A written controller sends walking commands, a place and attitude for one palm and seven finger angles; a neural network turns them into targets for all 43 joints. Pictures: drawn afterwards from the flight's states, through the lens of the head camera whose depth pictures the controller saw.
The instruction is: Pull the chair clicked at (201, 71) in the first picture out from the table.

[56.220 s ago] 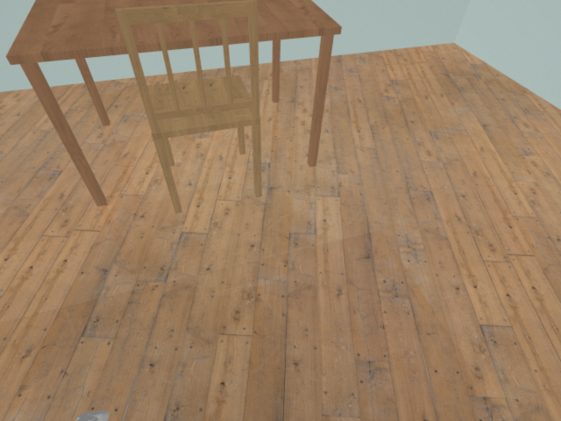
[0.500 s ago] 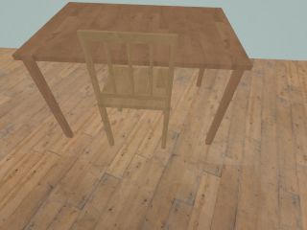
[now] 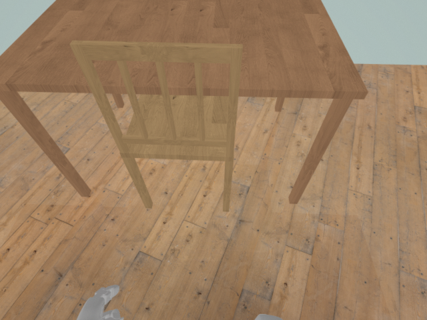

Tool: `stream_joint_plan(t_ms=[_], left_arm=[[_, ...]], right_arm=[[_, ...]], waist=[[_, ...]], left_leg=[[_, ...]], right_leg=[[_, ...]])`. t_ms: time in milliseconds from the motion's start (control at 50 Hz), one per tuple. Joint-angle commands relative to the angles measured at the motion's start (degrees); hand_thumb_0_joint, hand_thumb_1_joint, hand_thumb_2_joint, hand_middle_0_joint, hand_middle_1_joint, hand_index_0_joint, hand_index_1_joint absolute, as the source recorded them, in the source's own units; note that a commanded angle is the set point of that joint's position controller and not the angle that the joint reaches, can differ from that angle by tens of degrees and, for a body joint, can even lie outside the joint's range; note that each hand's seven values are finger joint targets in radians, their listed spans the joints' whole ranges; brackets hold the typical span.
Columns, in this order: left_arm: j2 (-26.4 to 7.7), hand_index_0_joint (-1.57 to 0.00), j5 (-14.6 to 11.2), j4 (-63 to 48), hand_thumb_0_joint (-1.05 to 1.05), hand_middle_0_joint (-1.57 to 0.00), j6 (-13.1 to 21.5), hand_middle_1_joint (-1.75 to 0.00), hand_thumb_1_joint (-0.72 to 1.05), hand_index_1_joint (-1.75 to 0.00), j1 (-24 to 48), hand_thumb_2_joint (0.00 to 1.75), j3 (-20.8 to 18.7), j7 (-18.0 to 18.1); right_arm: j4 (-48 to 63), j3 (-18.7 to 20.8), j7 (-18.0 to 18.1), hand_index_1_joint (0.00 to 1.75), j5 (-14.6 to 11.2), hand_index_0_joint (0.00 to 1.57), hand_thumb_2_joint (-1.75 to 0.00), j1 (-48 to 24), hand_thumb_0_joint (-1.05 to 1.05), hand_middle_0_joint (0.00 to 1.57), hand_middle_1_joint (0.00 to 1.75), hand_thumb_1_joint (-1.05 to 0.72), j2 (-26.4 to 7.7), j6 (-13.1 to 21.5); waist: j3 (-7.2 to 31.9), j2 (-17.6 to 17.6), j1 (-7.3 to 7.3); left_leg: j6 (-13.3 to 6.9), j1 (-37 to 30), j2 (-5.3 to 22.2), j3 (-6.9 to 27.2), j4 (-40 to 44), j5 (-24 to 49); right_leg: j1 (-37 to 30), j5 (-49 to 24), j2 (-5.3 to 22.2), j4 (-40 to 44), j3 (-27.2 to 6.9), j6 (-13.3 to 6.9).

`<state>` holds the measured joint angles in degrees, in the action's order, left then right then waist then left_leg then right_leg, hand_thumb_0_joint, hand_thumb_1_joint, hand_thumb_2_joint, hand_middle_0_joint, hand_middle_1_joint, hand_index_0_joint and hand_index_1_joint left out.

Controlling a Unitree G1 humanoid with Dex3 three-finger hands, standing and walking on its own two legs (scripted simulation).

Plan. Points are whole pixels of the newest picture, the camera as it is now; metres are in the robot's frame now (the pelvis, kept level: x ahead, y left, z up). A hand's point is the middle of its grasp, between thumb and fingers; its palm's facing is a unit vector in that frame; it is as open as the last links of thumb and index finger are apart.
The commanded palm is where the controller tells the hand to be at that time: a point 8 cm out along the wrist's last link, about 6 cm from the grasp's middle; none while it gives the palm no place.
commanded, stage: take the last steps up to it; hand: left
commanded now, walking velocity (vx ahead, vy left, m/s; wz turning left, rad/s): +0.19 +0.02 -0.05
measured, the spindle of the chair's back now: (167, 104) +0.70 +0.15 -0.06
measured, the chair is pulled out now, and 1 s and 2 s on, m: -0.09 -0.09 -0.09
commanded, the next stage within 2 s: come to a stop and stand still in 0.10 s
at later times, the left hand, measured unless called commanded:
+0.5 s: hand (132, 284) +0.21 +0.19 -0.15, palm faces +0.00 -0.96 -0.28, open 7.4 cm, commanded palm none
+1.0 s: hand (129, 291) +0.20 +0.19 -0.16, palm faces -0.08 -0.95 -0.30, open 7.4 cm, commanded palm none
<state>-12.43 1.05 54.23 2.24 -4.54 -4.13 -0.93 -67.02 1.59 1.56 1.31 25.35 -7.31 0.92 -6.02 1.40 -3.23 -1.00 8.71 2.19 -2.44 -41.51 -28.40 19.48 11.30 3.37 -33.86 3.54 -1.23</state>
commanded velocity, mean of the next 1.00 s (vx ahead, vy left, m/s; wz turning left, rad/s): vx -0.09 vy -0.01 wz -0.01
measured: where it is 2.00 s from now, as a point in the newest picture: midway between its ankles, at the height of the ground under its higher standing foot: outside the picture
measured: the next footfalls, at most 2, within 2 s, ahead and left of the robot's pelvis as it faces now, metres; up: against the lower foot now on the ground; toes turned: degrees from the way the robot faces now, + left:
left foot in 0.18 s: +0.12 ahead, +0.13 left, +0.00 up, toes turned +2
left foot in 0.64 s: +0.20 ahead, +0.12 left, +0.00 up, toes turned -3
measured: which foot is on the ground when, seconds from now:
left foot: up 0.00-0.16, down 0.18-0.44, up 0.46-0.62, down 0.64-1.00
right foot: down 0.00-0.64, up 0.66-0.92, down 0.94-1.00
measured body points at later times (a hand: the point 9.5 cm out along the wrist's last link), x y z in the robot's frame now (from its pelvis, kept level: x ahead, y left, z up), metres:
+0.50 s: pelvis +0.14 -0.01 +0.02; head +0.20 -0.03 +0.46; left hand +0.21 +0.24 -0.13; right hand +0.18 -0.26 -0.15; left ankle +0.09 +0.12 -0.69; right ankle +0.11 -0.13 -0.72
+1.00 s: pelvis +0.12 -0.01 +0.01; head +0.16 -0.02 +0.45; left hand +0.21 +0.24 -0.13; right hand +0.16 -0.25 -0.15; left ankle +0.16 +0.12 -0.72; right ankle +0.08 -0.14 -0.72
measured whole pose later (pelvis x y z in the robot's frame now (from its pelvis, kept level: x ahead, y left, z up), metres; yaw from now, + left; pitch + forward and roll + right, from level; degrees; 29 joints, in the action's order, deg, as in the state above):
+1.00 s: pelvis +0.12 -0.01 +0.01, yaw -3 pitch +0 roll -1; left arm -13.1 1.2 55.2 -0.1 -11.7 -0.5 2.8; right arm -56.2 1.3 0.7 0.3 11.3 -11.1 -2.4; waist -4.9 1.7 -1.2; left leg 0.8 19.8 2.2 0.8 -35.3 -16.2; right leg 11.2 20.0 -0.7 -31.6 -2.3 0.6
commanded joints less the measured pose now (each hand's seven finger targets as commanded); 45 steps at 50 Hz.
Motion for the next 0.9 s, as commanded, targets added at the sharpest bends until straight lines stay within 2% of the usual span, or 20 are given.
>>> stream_joint_plan(t_ms=[0, 100, 120, 140, 160, 180, 220, 260, 300, 320, 380, 420, 480, 580, 600, 620, 640, 700, 800, 880], left_arm=[[-8.5, -0.20, 0.2, 1.3, 0.00, -0.20, -1.2, -0.30, 0.90, -0.30, -11.6, 0.90, -2.3, 2.3], [-6.6, -0.20, 0.3, -0.8, 0.00, -0.20, -1.0, -0.30, 0.90, -0.30, -3.8, 0.90, -1.6, 1.1], [-4.4, -0.20, -0.1, -0.9, 0.00, -0.20, -1.3, -0.30, 0.90, -0.30, -4.2, 0.90, -0.9, 0.7], [-1.3, -0.20, -0.2, -1.8, 0.00, -0.20, -1.5, -0.30, 0.90, -0.30, -5.4, 0.90, -0.1, 0.3], [-1.9, -0.20, -0.1, -3.8, 0.00, -0.20, -1.1, -0.30, 0.90, -0.30, -3.6, 0.90, -0.3, 0.2], [-2.3, -0.20, 0.3, -4.4, 0.00, -0.20, -0.6, -0.30, 0.90, -0.30, -0.3, 0.90, -0.4, 0.3], [-0.8, -0.20, -0.6, -2.7, 0.00, -0.20, -0.1, -0.30, 0.90, -0.30, -0.2, 0.90, 0.7, 0.6], [-1.3, -0.20, -1.2, 0.4, 0.00, -0.20, -0.5, -0.30, 0.90, -0.30, -6.1, 0.90, 1.3, 0.9], [-6.6, -0.20, -1.0, 3.3, 0.00, -0.20, -0.4, -0.30, 0.90, -0.30, -12.9, 0.90, 0.4, 1.8], [-8.5, -0.20, -0.8, 3.1, 0.00, -0.20, -0.7, -0.30, 0.90, -0.30, -11.9, 0.90, 0.5, 2.0], [-10.2, -0.20, -0.8, 2.6, 0.00, -0.20, -1.6, -0.30, 0.90, -0.30, -11.1, 0.90, -0.6, 3.0], [-11.4, -0.20, -0.3, 2.9, 0.00, -0.20, -2.1, -0.30, 0.90, -0.30, -12.9, 0.90, -1.3, 3.8], [-11.9, -0.20, 0.2, 0.9, 0.00, -0.20, -3.0, -0.30, 0.90, -0.30, -11.1, 0.90, -2.2, 4.3], [-10.7, -0.20, -0.4, -1.3, 0.00, -0.20, -3.5, -0.30, 0.90, -0.30, -5.1, 0.90, -1.7, 4.0], [-8.7, -0.20, -0.5, -1.5, 0.00, -0.20, -3.8, -0.30, 0.90, -0.30, -6.1, 0.90, -0.9, 4.0], [-5.8, -0.20, -0.6, -1.9, 0.00, -0.20, -4.1, -0.30, 0.90, -0.30, -9.3, 0.90, 0.0, 4.1], [-5.6, -0.20, -0.3, -1.7, 0.00, -0.20, -4.4, -0.30, 0.90, -0.30, -8.9, 0.90, 0.8, 4.6], [-6.1, -0.20, -0.7, -1.0, 0.00, -0.20, -4.7, -0.30, 0.90, -0.30, -7.9, 0.90, 0.8, 4.1], [-6.3, -0.20, -0.9, -1.4, 0.00, -0.20, -4.8, -0.30, 0.90, -0.30, -6.4, 0.90, 1.5, 2.5], [-7.2, -0.20, -0.7, 1.3, 0.00, -0.20, -3.8, -0.30, 0.90, -0.30, -10.3, 0.90, 1.8, 2.3]], right_arm=[[7.8, 2.6, -0.1, 0.30, 0.0, 0.20, -0.90, -7.1, 0.00, 0.20, 0.30, -0.90, -6.6, 0.9], [4.5, 1.3, -1.1, 0.30, 0.8, 0.20, -0.90, 3.0, 0.00, 0.20, 0.30, -0.90, -3.6, 0.6], [3.5, 1.5, -1.0, 0.30, 1.0, 0.20, -0.90, 4.5, 0.00, 0.20, 0.30, -0.90, -5.9, 1.2], [3.9, 2.6, -0.8, 0.30, 1.5, 0.20, -0.90, 6.2, 0.00, 0.20, 0.30, -0.90, -11.2, 1.8], [5.9, 3.5, 0.2, 0.30, 1.5, 0.20, -0.90, 6.5, 0.00, 0.20, 0.30, -0.90, -14.9, 1.4], [6.1, 3.7, 0.1, 0.30, 1.7, 0.20, -0.90, 5.5, 0.00, 0.20, 0.30, -0.90, -15.1, 2.0], [7.2, 2.0, 0.7, 0.30, 1.6, 0.20, -0.90, -0.9, 0.00, 0.20, 0.30, -0.90, -11.5, 2.4], [8.1, 1.2, 1.5, 0.30, 0.9, 0.20, -0.90, -6.4, 0.00, 0.20, 0.30, -0.90, -11.5, 1.7], [8.4, 1.8, 1.7, 0.30, -0.8, 0.20, -0.90, -7.4, 0.00, 0.20, 0.30, -0.90, -11.4, 0.7], [8.5, 2.3, 1.5, 0.30, -1.3, 0.20, -0.90, -6.6, 0.00, 0.20, 0.30, -0.90, -11.8, -0.3], [8.2, 3.5, 1.4, 0.30, -0.7, 0.20, -0.90, -7.6, 0.00, 0.20, 0.30, -0.90, -10.7, -2.4], [10.1, 3.8, 1.1, 0.30, -1.0, 0.20, -0.90, -12.6, 0.00, 0.20, 0.30, -0.90, -10.0, -3.1], [11.6, 3.7, 1.0, 0.30, -1.3, 0.20, -0.90, -16.9, 0.00, 0.20, 0.30, -0.90, -10.1, -3.3], [10.3, 3.5, -0.2, 0.30, -0.8, 0.20, -0.90, -11.7, 0.00, 0.20, 0.30, -0.90, -10.5, -3.7], [10.4, 3.6, -0.3, 0.30, -0.2, 0.20, -0.90, -10.7, 0.00, 0.20, 0.30, -0.90, -13.4, -3.0], [11.3, 4.1, -0.2, 0.30, 0.5, 0.20, -0.90, -10.6, 0.00, 0.20, 0.30, -0.90, -17.9, -2.6], [11.3, 3.9, 0.0, 0.30, 0.7, 0.20, -0.90, -8.3, 0.00, 0.20, 0.30, -0.90, -18.4, -3.0], [12.1, 2.3, 1.7, 0.30, 0.8, 0.20, -0.90, -12.4, 0.00, 0.20, 0.30, -0.90, -14.3, -2.0], [12.0, 2.5, 1.9, 0.30, 0.6, 0.20, -0.90, -12.3, 0.00, 0.20, 0.30, -0.90, -16.1, -1.9], [10.6, 2.0, 1.0, 0.30, -0.3, 0.20, -0.90, -13.6, 0.00, 0.20, 0.30, -0.90, -14.4, -2.4]], waist=[[1.2, -13.4, 5.37], [2.8, -5.2, -2.55], [2.0, 2.2, -2.13], [2.0, 17.2, -2.52], [1.7, 16.5, -2.97], [-1.0, 10.0, -3.20], [0.3, 9.8, 0.00], [6.4, 8.0, 2.75], [12.7, -1.3, 3.67], [11.2, -2.8, 2.43], [7.2, -11.3, 2.94], [8.1, -18.0, 5.60], [9.9, -12.5, 5.98], [8.2, -10.7, 1.06], [9.4, -2.6, 1.34], [11.6, 11.4, 2.33], [11.9, 9.2, -0.46], [6.6, 12.5, 2.17], [9.8, 7.8, 1.91], [8.0, 2.7, 3.78]], left_leg=[[-1.3, 27.8, 3.6, 5.4, -24.5, -6.1], [1.4, -2.2, -0.9, -4.8, 10.2, 13.7], [1.7, -5.5, -0.1, -0.9, 16.6, 11.6], [-3.2, -6.9, 12.0, 18.1, 25.8, 6.8], [-10.6, -5.2, 21.6, 30.9, 30.6, 4.1], [-13.9, -4.5, 22.5, 31.2, 29.3, 14.2], [-10.5, -3.7, 16.7, 16.8, 21.0, 55.2], [-4.2, -6.2, 10.7, 5.9, 14.1, 67.7], [1.2, -0.9, 4.1, 2.0, 9.1, 51.9], [2.4, 1.7, 2.5, 1.5, 11.6, 36.5], [3.2, 5.2, -0.3, -1.1, 4.5, 30.0], [3.7, 15.8, -3.7, -0.6, -6.2, -1.9], [3.3, 19.1, -3.8, 3.3, -6.3, -4.8], [3.4, 1.4, -3.0, 1.6, 17.3, 20.8], [1.7, -6.1, 3.0, 5.6, 20.9, 40.7], [-5.1, -10.5, 16.0, 19.3, 19.8, 62.9], [-10.0, -3.0, 19.8, 17.7, 19.6, 64.5], [-11.4, -0.4, 15.6, 16.1, 18.3, 64.2], [-9.1, -3.4, 14.1, 14.7, 19.7, 49.7], [-2.5, 3.9, 6.1, 11.3, 16.5, 27.7]], right_leg=[[-13.7, 16.3, 19.0, 19.7, -28.5, -15.0], [5.7, 15.7, 6.9, 13.1, -8.3, -6.8], [8.3, 16.5, 3.4, 5.1, -6.4, -4.9], [15.5, 18.9, -2.7, -9.6, -1.8, -1.4], [18.2, 22.2, -2.5, -19.1, -0.4, -0.4], [21.0, 21.0, -0.6, -24.5, -3.7, -0.8], [13.3, 18.1, 1.9, -17.4, -4.9, 0.4], [-1.3, 8.3, -0.5, 1.3, -1.3, 0.7], [-16.1, -34.4, 2.1, 5.6, -7.0, -0.7], [-15.4, -43.6, 7.6, 3.8, -10.0, -3.0], [-16.4, -61.3, 9.5, 3.6, -11.3, -3.7], [-24.8, -76.8, 15.6, 5.4, -16.1, -9.2], [-29.6, -68.2, 16.1, 5.8, -15.8, -11.5], [-14.5, -34.8, 8.6, 5.3, -9.6, -4.5], [-8.5, -17.8, 3.9, 1.4, -6.4, -0.9], [0.0, 12.5, -1.8, -7.8, -2.5, 1.8], [-4.3, 27.3, -3.9, -20.7, -5.3, 1.1], [1.5, 22.8, -2.7, -27.2, -10.1, 1.4], [-2.2, 19.8, -2.2, -13.2, -6.3, 1.6], [-12.4, 2.7, -2.5, 13.6, -7.9, 0.3]])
